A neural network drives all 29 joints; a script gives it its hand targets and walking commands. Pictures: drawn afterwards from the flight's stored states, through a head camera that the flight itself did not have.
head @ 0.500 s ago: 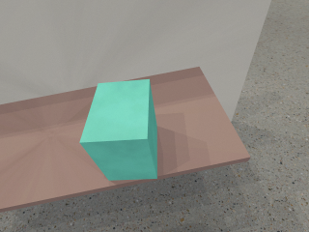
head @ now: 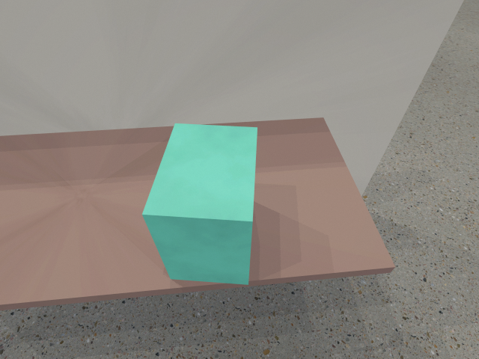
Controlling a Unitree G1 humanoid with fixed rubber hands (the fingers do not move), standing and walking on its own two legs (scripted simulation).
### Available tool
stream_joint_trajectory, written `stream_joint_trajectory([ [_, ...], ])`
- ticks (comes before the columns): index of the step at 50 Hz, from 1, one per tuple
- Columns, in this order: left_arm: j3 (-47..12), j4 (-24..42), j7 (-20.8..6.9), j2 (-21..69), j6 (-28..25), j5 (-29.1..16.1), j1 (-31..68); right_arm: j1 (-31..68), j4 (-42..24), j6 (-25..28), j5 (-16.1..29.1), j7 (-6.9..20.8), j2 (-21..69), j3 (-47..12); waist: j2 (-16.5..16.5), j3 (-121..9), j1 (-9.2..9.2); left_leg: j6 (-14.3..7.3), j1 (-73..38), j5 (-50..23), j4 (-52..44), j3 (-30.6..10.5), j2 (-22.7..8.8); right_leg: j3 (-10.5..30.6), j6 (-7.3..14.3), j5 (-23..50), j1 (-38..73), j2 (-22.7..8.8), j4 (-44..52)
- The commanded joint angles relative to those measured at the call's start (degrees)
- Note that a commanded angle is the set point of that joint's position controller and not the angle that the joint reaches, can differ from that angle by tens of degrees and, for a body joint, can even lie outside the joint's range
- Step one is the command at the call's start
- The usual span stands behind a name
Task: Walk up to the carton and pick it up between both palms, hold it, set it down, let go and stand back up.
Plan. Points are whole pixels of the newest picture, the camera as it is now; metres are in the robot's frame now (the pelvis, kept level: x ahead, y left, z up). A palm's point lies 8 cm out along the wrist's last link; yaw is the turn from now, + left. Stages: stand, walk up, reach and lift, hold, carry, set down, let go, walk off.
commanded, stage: walk up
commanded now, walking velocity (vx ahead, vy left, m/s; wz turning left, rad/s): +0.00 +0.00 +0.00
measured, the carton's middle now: (212, 205) +0.40 +0.07 +0.00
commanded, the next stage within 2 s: none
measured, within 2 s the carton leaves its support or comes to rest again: neither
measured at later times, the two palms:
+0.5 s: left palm out of the picture -0.06 +0.31 -0.17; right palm out of the picture +0.00 -0.13 -0.15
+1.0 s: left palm out of the picture -0.03 +0.32 -0.15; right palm out of the picture -0.03 -0.07 -0.15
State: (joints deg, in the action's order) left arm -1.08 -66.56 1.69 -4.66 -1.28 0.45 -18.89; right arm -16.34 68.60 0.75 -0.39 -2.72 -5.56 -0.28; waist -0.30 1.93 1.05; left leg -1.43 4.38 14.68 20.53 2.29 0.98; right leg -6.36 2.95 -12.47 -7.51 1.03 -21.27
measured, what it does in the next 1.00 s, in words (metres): steps to the left: left foot, then right foot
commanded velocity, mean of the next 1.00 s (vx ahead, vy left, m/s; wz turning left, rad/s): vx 0.00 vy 0.03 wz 0.00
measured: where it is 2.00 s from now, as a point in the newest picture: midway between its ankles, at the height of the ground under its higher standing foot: outside the picture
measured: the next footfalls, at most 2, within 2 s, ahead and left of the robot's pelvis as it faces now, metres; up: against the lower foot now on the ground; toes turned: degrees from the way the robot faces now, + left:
left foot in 0.44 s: +0.05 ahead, +0.22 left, +0.00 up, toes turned +4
right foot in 0.78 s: +0.01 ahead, +0.01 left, +0.00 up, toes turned -4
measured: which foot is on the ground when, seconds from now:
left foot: down 0.00-0.16, up 0.18-0.42, down 0.44-1.00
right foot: down 0.00-0.48, up 0.50-0.76, down 0.78-1.00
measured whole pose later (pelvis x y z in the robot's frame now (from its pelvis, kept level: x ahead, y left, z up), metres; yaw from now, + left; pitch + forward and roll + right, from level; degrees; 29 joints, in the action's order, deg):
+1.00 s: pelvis -0.01 +0.13 +0.00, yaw +0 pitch -2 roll +0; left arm -0.3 -67.1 2.5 -5.1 -0.8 0.3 -17.9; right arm -18.1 65.8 0.6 -0.6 -1.7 -5.7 0.5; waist -0.7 0.4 -1.2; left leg -2.4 9.5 10.5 21.3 4.9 1.0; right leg -3.4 0.6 -14.4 -6.1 -0.6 -22.0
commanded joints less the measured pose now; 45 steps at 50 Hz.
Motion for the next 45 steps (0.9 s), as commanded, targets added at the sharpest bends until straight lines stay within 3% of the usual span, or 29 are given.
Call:
stream_joint_trajectory([
  [1,0.76,-0.55,0.51,-3.83,-0.34,0.07,-5.18,-6.22,0.18,0.55,0.03,-0.02,-3.05,0.02,1.75,3.77,-0.68,-0.96,3.71,-11.57,-3.76,-5.14,-7.53,6.13,-0.80,9.65,-0.07,-7.06,3.58],
  [6,0.71,-1.05,0.67,-3.48,-0.15,-0.05,-5.28,-6.50,0.28,0.83,-0.12,0.04,-3.06,-0.22,1.30,3.29,-0.46,-1.11,4.21,-11.60,-4.30,-5.10,-7.40,6.16,-1.08,9.23,0.85,-7.20,3.26],
  [7,3.82,2.12,1.96,-12.56,0.02,1.23,-6.69,-3.64,-0.78,-0.85,-0.66,-0.25,-14.01,3.61,-9.14,4.59,3.52,0.79,14.78,-6.88,5.94,0.32,-4.40,11.84,0.70,13.10,5.60,-15.80,-1.57],
  [8,5.09,1.46,2.73,-16.67,0.43,1.39,-10.95,-2.16,-2.90,-1.68,-1.11,-0.08,-12.16,3.45,-1.61,3.25,4.65,2.56,22.42,3.20,14.51,1.68,-2.59,21.36,4.94,13.31,9.30,-23.19,1.15],
  [9,5.50,0.72,3.28,-17.28,0.99,1.52,-12.32,-1.60,-4.23,-2.59,-1.50,0.18,-9.93,3.25,4.17,3.03,5.40,3.25,25.58,14.96,25.48,1.24,-2.69,27.75,9.42,11.27,7.13,-30.30,5.02],
  [10,5.74,0.84,3.56,-16.47,1.26,1.80,-11.94,-0.60,-5.37,-3.20,-1.84,0.56,-8.08,3.36,4.85,3.27,5.20,3.15,26.06,16.26,33.76,-1.08,-3.96,29.36,12.16,7.86,2.90,-33.11,7.42],
  [11,5.80,1.85,3.49,-15.11,1.28,1.82,-9.70,0.01,-6.39,-3.27,-1.98,0.94,-6.55,3.40,5.27,3.50,4.63,3.41,24.96,14.31,38.67,-2.24,-4.71,27.13,12.30,2.58,-2.27,-31.73,9.31],
  [14,5.14,4.34,3.05,-11.05,1.12,2.05,-2.62,0.10,-7.70,-3.37,-2.27,2.15,-4.99,4.12,7.58,4.77,1.26,4.22,22.18,5.92,40.61,-3.63,-4.33,15.87,4.73,-4.33,-10.35,-21.62,9.94],
  [15,2.38,3.25,2.88,-4.20,1.06,0.49,0.12,-2.87,-7.12,-2.56,-1.01,3.08,0.83,1.96,15.31,2.03,-4.20,2.35,11.91,5.67,29.92,-2.77,-3.68,4.40,0.92,-2.76,-15.16,-8.98,9.31],
  [16,2.19,3.70,2.59,-4.13,1.02,0.51,1.46,-4.69,-5.84,-2.30,-0.89,3.04,0.85,1.66,16.16,1.42,-3.90,2.57,11.04,5.56,25.87,0.57,-1.56,1.70,-0.06,-2.72,-13.27,-6.07,7.17],
  [19,2.77,3.35,1.56,-8.24,0.68,0.79,-1.55,-4.40,-5.04,-1.87,0.03,1.42,-2.41,1.77,14.22,1.42,-1.79,4.33,13.16,2.06,12.28,5.01,-0.29,2.55,2.16,3.57,-4.92,-7.93,2.56],
  [21,3.68,2.99,1.00,-10.70,1.24,0.61,-2.34,-7.84,-4.32,-1.27,0.54,0.48,-4.68,2.07,10.31,0.26,-2.79,4.71,5.64,-6.75,1.31,4.00,-1.48,3.87,1.98,4.99,-7.78,-9.97,-1.84],
  [22,3.57,2.62,0.57,-9.59,1.52,0.49,-3.77,-9.00,-4.09,-0.71,0.29,0.28,-6.63,2.58,5.82,0.40,-2.53,5.11,0.49,-9.51,-0.76,1.38,-3.56,4.04,0.42,0.67,-12.36,-9.19,-4.06],
  [23,2.95,2.07,0.25,-6.54,1.69,0.27,-6.61,-8.89,-4.69,-0.07,-0.20,0.26,-9.44,3.14,-3.28,0.58,-1.41,4.90,-2.60,-7.75,-2.97,-6.11,-10.30,2.65,-1.77,-6.63,-17.47,-7.09,-8.28],
  [24,2.15,1.83,0.30,-3.48,2.27,0.08,-9.25,-6.80,-6.51,0.22,-0.17,0.28,-11.24,2.80,-12.75,0.68,0.45,3.60,2.72,-0.55,-8.61,-15.64,-18.65,0.96,-3.64,-15.91,-17.06,-4.74,-14.08],
  [25,2.29,2.42,0.76,-3.50,3.32,0.12,-8.61,-3.86,-6.53,-0.19,-0.65,0.38,-12.06,2.97,-21.15,3.85,-0.31,-1.21,16.40,12.68,-12.58,-17.37,-19.62,3.13,-3.73,-16.51,-10.68,-5.20,-16.91],
  [26,2.74,3.02,0.49,-6.33,3.81,0.23,-5.87,-0.48,-6.67,-0.47,-0.89,0.73,-9.17,2.47,-22.22,8.10,-0.07,-2.17,23.59,19.64,-15.17,-17.42,-16.52,3.74,-4.14,-12.62,-7.00,-6.08,-18.64],
  [27,2.76,3.09,0.01,-7.62,3.96,0.13,-3.00,-0.19,-6.82,-0.22,-0.77,0.97,-6.45,1.49,-18.49,10.06,-0.66,-1.28,22.78,16.07,-15.59,-14.51,-13.28,3.43,-3.82,-10.85,-7.53,-5.14,-18.80],
  [28,2.86,2.66,-0.44,-7.01,3.86,-0.05,-3.07,-0.81,-7.24,0.26,-0.85,0.72,-5.90,1.08,-16.25,9.61,-0.01,-0.99,17.25,6.79,-13.62,-11.66,-11.91,3.75,-3.42,-11.32,-11.20,-4.25,-19.34],
  [30,2.70,0.96,-0.63,-4.87,3.79,0.04,-8.24,-0.82,-8.01,1.09,-0.63,0.11,-7.29,1.42,-10.99,5.31,1.96,-2.81,9.45,-4.30,-9.10,-8.51,-13.42,3.69,-3.59,-11.36,-14.41,-4.12,-22.72],
  [33,2.07,1.73,0.11,-3.98,2.85,0.16,-4.40,-5.47,-6.54,1.80,-0.47,0.45,-5.82,1.26,-5.61,0.41,-0.40,-4.24,5.95,-10.52,-6.29,-9.16,-12.57,4.32,-3.65,-11.28,-11.00,-3.57,-17.76],
  [35,2.00,2.62,0.37,-3.91,2.22,-0.19,-1.95,-6.12,-5.94,1.71,-0.66,0.35,-6.53,1.40,-5.65,-1.62,-1.23,-5.70,4.68,-12.41,-4.88,-9.63,-12.82,4.06,-3.79,-9.74,-8.77,-3.08,-12.07],
  [37,1.81,1.75,0.75,-3.13,1.62,-0.51,-4.26,-4.27,-6.25,1.30,-0.50,0.14,-7.86,1.86,-4.82,-3.45,-0.07,-6.20,2.78,-14.70,-2.42,-8.94,-12.90,3.73,-3.37,-2.67,-5.47,-2.81,-2.45],
  [38,1.73,0.92,1.02,-3.07,1.09,-0.53,-6.30,-3.81,-6.38,1.10,-0.20,0.20,-7.78,1.99,-4.37,-4.38,0.71,-5.51,3.22,-16.72,-1.21,-8.31,-12.44,4.07,-3.21,3.61,-1.57,-3.73,3.51],
  [40,2.02,0.24,1.40,-5.97,0.09,-0.11,-6.80,-6.29,-6.02,1.17,0.29,0.65,-4.80,1.55,0.12,-6.07,-0.84,-3.28,6.92,-17.43,0.41,-6.40,-10.11,8.47,-2.36,11.77,6.04,-8.58,3.24],
  [41,2.05,0.21,1.41,-6.57,0.09,0.05,-5.98,-7.26,-5.42,1.11,0.38,0.82,-3.54,1.43,1.78,-5.71,-2.04,-2.56,8.71,-11.84,-0.44,-5.83,-8.57,9.30,-1.95,11.72,7.20,-9.23,3.10],
  [42,1.91,0.17,1.00,-6.63,0.25,-0.04,-2.79,-6.72,-5.04,0.93,0.66,0.86,-2.02,1.02,7.82,-2.06,-3.12,-1.44,7.16,-8.22,-2.92,-3.48,-6.20,9.24,-1.02,9.39,1.05,-8.46,2.26],
  [43,1.64,0.32,0.58,-4.82,0.26,-0.05,-2.02,-5.98,-4.89,0.78,0.36,0.59,-3.47,1.15,9.45,0.38,-2.63,-1.27,4.69,-8.08,-3.03,-3.76,-6.62,8.63,-0.88,6.17,-2.70,-7.37,3.40],
  [45,0.79,0.13,0.52,-2.28,0.04,0.18,-2.51,-5.79,-4.14,0.43,-0.14,0.65,-6.07,1.79,7.40,3.26,-2.22,-1.28,5.82,-9.53,-2.21,-4.63,-7.25,7.82,-1.19,5.42,-2.94,-7.30,4.82],
])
